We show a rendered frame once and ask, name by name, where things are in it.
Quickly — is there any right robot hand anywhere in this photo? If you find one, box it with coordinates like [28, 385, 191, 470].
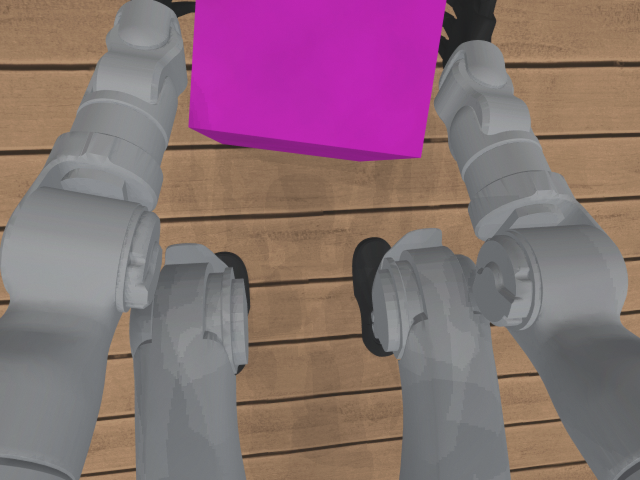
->
[438, 0, 497, 69]

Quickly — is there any right robot upper arm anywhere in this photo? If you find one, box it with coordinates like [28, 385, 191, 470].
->
[472, 224, 640, 480]

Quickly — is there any left robot forearm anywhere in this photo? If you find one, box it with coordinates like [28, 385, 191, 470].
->
[0, 0, 188, 293]

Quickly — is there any left robot foot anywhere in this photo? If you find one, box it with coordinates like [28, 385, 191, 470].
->
[215, 252, 250, 375]

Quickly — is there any right robot forearm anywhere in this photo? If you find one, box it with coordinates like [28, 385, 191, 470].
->
[434, 40, 628, 299]

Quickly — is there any left robot upper arm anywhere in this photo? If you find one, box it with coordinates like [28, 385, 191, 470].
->
[0, 186, 162, 480]

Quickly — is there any carton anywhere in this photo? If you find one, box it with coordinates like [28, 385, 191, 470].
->
[188, 0, 446, 161]

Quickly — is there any right robot thigh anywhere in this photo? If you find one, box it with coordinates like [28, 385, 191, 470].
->
[373, 246, 511, 480]

